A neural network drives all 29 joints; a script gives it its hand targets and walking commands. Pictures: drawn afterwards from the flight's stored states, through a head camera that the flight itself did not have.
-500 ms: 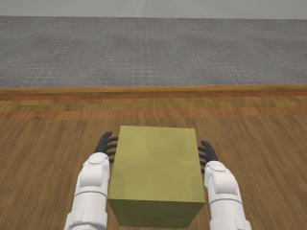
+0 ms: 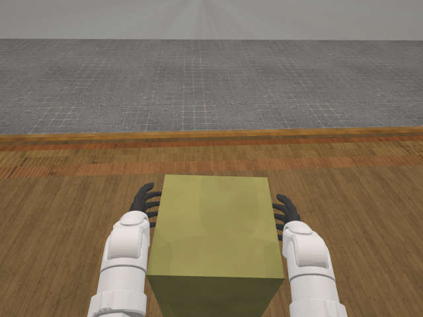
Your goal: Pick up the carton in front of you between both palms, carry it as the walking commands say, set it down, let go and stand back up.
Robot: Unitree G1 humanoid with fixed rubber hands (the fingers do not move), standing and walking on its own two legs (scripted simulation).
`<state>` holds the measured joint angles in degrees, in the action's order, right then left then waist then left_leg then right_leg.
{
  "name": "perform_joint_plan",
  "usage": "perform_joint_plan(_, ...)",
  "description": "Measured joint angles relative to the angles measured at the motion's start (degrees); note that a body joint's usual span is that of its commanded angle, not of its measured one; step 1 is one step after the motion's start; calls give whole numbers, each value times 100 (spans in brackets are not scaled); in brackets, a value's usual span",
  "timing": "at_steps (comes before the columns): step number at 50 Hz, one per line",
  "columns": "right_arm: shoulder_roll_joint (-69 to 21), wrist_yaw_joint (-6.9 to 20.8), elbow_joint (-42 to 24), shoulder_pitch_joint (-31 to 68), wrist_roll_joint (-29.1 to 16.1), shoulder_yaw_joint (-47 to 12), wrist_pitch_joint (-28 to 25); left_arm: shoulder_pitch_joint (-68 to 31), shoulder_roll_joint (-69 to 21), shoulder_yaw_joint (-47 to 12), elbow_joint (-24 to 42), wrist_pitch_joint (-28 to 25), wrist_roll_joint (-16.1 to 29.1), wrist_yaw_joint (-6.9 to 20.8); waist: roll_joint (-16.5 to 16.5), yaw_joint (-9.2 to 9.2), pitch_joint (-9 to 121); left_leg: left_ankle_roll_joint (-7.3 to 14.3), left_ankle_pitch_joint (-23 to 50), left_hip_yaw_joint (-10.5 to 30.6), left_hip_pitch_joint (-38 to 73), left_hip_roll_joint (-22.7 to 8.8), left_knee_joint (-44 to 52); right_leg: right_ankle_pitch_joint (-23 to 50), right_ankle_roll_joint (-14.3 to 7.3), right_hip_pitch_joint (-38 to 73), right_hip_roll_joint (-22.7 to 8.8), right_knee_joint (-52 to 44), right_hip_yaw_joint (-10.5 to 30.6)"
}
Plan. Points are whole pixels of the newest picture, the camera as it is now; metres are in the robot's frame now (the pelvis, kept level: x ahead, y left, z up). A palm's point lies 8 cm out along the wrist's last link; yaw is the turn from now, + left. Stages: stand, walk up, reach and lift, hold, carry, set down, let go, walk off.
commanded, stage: hold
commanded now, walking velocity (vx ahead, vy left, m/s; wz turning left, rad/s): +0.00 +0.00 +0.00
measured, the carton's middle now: (213, 249) +0.27 +0.00 -0.03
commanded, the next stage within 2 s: carry in 0.16 s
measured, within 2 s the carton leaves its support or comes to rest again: neither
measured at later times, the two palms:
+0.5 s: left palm (133, 185) +0.35 +0.17 +0.08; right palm (278, 195) +0.34 -0.13 +0.07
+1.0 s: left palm (157, 125) +0.59 +0.17 +0.07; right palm (263, 130) +0.60 -0.13 +0.06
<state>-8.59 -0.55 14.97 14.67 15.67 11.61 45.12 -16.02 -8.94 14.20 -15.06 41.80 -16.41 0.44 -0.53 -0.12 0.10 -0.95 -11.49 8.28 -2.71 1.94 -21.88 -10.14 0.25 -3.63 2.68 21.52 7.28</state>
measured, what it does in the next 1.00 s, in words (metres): walks ahead: right foot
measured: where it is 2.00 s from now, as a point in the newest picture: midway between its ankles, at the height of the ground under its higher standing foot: (205, 212)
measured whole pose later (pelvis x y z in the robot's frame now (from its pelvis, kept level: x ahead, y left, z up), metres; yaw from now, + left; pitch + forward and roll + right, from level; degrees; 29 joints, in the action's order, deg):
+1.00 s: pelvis +0.32 +0.00 -0.02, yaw +4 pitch +3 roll -1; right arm -7.8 -5.8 -17.5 10.4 5.3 8.3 70.9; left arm -13.1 -8.3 7.4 16.3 68.5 -7.2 -5.2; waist -0.7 -0.4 3.9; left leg 0.8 -24.2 -3.2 -18.8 -4.7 -65.3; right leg -13.3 -5.7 -22.2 -0.6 31.5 -14.2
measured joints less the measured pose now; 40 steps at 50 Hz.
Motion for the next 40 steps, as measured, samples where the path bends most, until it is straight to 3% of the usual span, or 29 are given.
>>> perform_joint_plan(7, -30, -10, 86, 135, 37, 126, -27, -166, -45, 145, -147, -62, -50, 12, -7, -11, -16, -5, -27, -3, -80, 2, -103, -26, 0, -77, 6, 100, -19)
perform_joint_plan(9, -25, -8, -1, 96, 0, 91, -12, -119, -28, 79, -19, -2, 5, -14, 14, 7, 145, 2, -165, -90, -352, -40, -295, -138, 7, -324, -31, 263, -117)
perform_joint_plan(12, 22, -32, -240, -26, -123, -8, 63, -9, -3, -84, 230, 106, 132, -86, 60, 37, 445, -32, -952, -332, -846, -174, -733, -634, -12, -720, -125, 531, -324)
perform_joint_plan(15, 128, -66, -618, -80, -345, -128, 209, 59, 15, -289, 668, 305, 283, -207, 116, 40, 599, 0, -959, -595, -1154, -239, -905, -552, 13, -1010, -270, 695, -447)
perform_joint_plan(18, 195, -153, -912, -76, -551, -283, 493, 180, 74, -401, 1116, 618, 476, -327, 148, 25, 723, 45, -564, -828, -1193, -254, -841, -976, 27, -1239, -427, 1092, -506)
perform_joint_plan(21, 140, -342, -1218, -65, -706, -473, 885, 259, 285, -447, 1547, 1061, 759, -380, 70, -25, 815, 68, -607, -961, -1185, -359, -912, -1453, -14, -1430, -481, 1351, -881)
perform_joint_plan(25, 218, -507, -1939, -238, -862, -556, 1499, 83, 321, -548, 1874, 1631, 1021, -487, -75, -15, 874, 78, -1003, -902, -1224, -546, -1236, -548, 30, -1126, -394, 740, -1238)
perform_joint_plan(27, 331, -503, -2269, -347, -997, -490, 1739, 25, 193, -635, 2038, 1856, 980, -544, 5, 11, 938, 101, -1287, -1128, -1442, -566, -1663, -762, 76, -1078, -467, 826, -1341)
perform_joint_plan(29, 352, -476, -2462, -394, -1109, -380, 1939, 97, 64, -698, 2279, 2071, 891, -613, 154, 32, 959, 123, -1329, -1421, -1482, -475, -1366, -1016, 122, -989, -594, 862, -1365)
perform_joint_plan(31, 225, -457, -2519, -361, -1120, -351, 2071, 298, 59, -677, 2633, 2267, 836, -617, 306, -13, 957, 211, -852, -1676, -1263, -363, -991, -1239, 127, -1073, -750, 1244, -1285)
perform_joint_plan(35, 78, -518, -2891, -569, -996, -641, 2305, 673, 121, -573, 3196, 2524, 1041, -611, 60, 25, 860, 247, -1104, -1860, -776, -451, -601, -1940, 0, -1956, -586, 2891, -1364)
perform_joint_plan(37, 106, -568, -3150, -679, -1024, -679, 2434, 658, 126, -618, 3281, 2608, 1093, -606, -37, 92, 792, 170, -1068, -1806, -488, -489, -242, -1786, -43, -2333, -505, 2923, -1493)
perform_joint_plan(40, 105, -585, -3375, -651, -1048, -606, 2529, 561, 114, -671, 3377, 2654, 1080, -593, -120, 200, 673, 120, -1112, -1717, -61, -527, 142, -1096, -94, -2715, -443, 2231, -1656)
